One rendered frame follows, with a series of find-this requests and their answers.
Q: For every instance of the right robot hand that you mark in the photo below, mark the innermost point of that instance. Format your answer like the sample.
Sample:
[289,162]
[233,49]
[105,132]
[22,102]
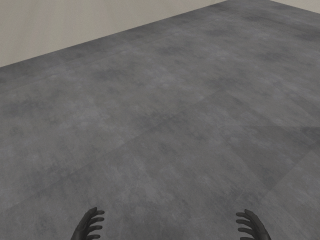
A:
[257,230]

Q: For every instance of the left robot hand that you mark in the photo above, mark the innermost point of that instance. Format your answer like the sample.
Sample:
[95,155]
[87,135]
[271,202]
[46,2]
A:
[83,229]

